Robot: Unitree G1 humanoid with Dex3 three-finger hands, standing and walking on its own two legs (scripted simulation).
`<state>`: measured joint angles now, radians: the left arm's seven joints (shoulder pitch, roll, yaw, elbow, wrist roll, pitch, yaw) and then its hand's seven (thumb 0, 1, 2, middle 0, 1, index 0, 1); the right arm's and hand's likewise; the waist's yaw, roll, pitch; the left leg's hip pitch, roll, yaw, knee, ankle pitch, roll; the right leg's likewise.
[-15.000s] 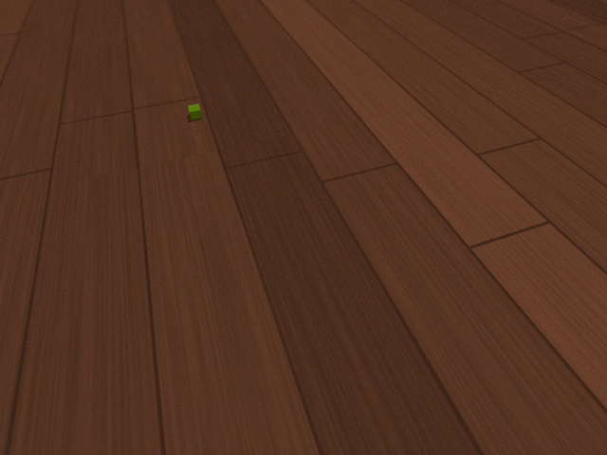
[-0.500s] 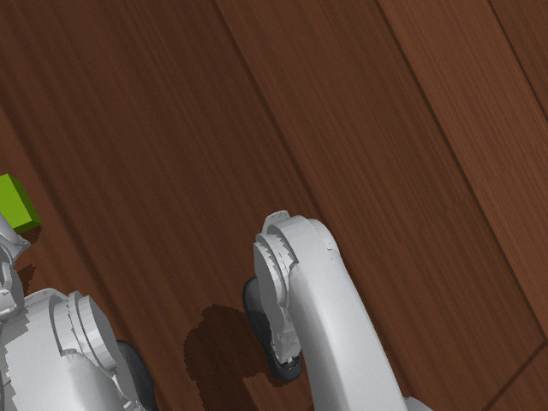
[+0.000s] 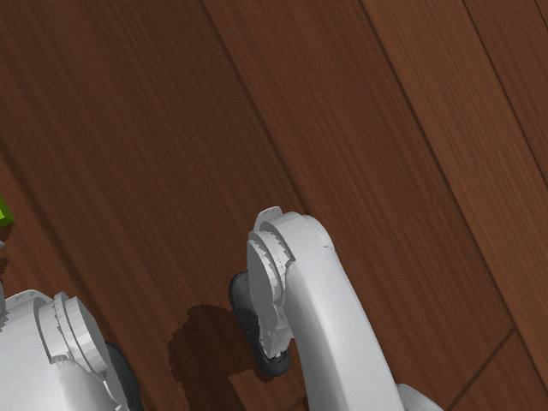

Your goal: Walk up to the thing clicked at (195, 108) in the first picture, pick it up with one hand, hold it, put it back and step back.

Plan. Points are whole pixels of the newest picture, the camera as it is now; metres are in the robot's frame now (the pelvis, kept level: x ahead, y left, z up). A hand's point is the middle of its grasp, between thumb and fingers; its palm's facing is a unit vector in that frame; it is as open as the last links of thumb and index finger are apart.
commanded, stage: rest palm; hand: left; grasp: from above
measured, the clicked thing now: out of the picture +0.44 +0.28 -0.28
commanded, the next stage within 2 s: close in 0.18 s
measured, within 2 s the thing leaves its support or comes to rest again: neither
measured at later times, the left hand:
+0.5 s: hand out of the picture +0.42 +0.29 -0.25, palm faces -0.42 -0.25 -0.87, open 13.5 cm
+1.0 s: hand out of the picture +0.43 +0.30 -0.25, palm faces -0.44 -0.21 -0.87, open 12.4 cm
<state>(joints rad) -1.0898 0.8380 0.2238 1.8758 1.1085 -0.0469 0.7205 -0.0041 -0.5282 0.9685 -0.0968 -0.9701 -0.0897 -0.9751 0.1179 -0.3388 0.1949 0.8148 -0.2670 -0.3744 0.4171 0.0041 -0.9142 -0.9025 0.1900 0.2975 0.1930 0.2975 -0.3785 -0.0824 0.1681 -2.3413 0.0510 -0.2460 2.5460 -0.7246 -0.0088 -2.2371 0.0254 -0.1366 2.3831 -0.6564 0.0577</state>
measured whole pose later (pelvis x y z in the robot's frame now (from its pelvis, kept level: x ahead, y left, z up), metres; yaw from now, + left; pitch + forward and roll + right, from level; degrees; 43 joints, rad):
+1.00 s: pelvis +0.00 +0.00 +0.01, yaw -1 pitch +27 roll -14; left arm -1.08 0.90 0.12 1.85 1.13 -0.10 0.70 0.00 -0.22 0.76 -0.29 -0.86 -0.30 -0.84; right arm 0.11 -0.35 0.26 0.74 -0.26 -0.37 0.39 0.00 -0.90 -0.90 0.19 0.30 0.19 0.30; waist -0.38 -0.11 0.20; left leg -2.32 0.05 -0.27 2.54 -0.73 -0.01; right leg -2.20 0.03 -0.16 2.36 -0.66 0.06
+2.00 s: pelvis +0.00 +0.00 +0.01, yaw -1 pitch +27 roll -14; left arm -1.07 0.89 0.06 1.82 1.16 -0.13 0.71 0.02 0.03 0.53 -0.72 -0.68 -0.54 -0.64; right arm 0.10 -0.36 0.26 0.72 -0.27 -0.36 0.37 0.00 -0.90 -0.89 0.19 0.30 0.19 0.30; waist -0.37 -0.12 0.19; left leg -2.31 0.05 -0.27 2.53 -0.72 -0.01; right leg -2.19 0.03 -0.16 2.34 -0.65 0.06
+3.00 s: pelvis +0.00 -0.01 +0.03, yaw +5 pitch +34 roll -7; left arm -0.97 0.61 0.05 1.48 1.14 -0.05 0.44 0.01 0.04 0.55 -0.90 -0.71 -0.56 -0.59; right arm 0.15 -0.31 0.04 0.77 -0.14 -0.14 0.24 0.01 -0.90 -0.90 0.19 0.30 0.20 0.30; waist -0.23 0.03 -0.07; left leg -2.31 0.04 -0.14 2.39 -0.68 -0.01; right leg -2.25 0.00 -0.06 2.30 -0.65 0.03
